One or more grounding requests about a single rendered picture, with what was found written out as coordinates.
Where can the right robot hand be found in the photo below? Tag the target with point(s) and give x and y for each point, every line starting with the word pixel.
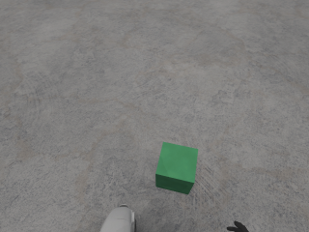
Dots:
pixel 239 227

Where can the carton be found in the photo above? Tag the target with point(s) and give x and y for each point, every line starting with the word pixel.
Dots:
pixel 176 168

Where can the left robot thigh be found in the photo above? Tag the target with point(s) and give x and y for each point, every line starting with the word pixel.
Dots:
pixel 121 219

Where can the left robot shin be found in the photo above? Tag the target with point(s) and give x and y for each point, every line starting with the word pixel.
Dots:
pixel 124 205

